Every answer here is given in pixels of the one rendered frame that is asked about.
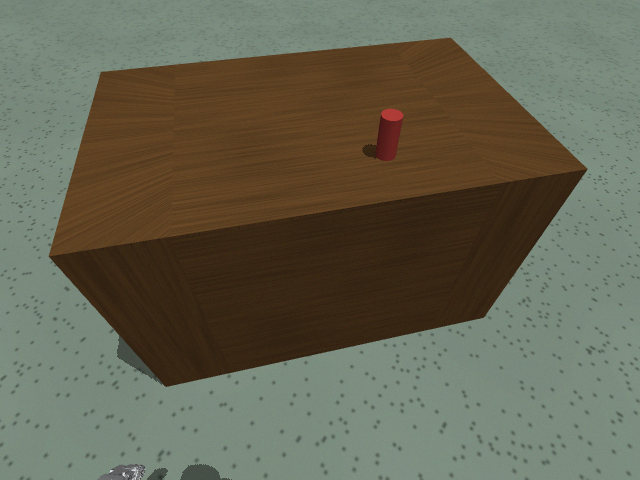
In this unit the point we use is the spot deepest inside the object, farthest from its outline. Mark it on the can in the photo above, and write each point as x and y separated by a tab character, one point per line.
388	135

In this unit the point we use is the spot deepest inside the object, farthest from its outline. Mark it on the left robot hand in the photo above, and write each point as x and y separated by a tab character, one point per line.
122	472

